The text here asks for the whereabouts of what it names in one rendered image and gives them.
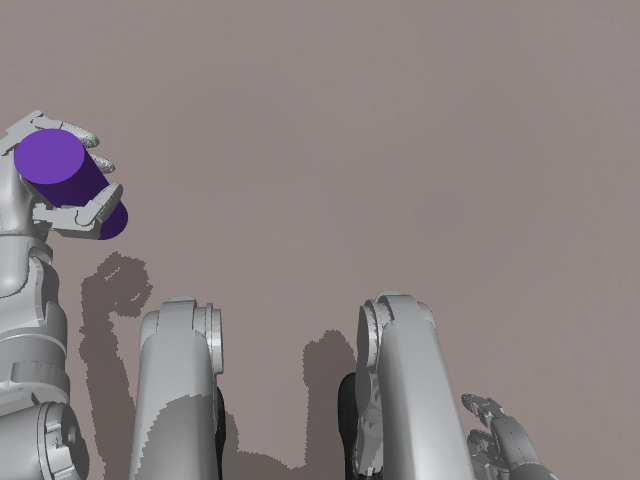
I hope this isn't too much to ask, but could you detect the right robot arm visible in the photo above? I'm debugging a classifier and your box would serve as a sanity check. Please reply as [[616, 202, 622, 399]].
[[508, 464, 558, 480]]

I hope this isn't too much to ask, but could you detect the left robot arm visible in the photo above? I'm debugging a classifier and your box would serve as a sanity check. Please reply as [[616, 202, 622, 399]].
[[0, 234, 90, 480]]

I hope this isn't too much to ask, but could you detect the right robot hand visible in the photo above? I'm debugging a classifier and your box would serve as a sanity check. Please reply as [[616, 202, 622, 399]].
[[461, 394, 543, 480]]

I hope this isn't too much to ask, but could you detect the left robot hand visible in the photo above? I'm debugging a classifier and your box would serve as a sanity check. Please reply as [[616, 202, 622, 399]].
[[0, 110, 123, 242]]

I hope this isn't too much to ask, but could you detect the can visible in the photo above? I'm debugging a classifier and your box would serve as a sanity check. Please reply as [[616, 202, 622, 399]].
[[14, 128, 128, 240]]

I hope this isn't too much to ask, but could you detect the right robot foot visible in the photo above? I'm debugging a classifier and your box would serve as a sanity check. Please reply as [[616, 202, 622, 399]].
[[338, 372, 383, 480]]

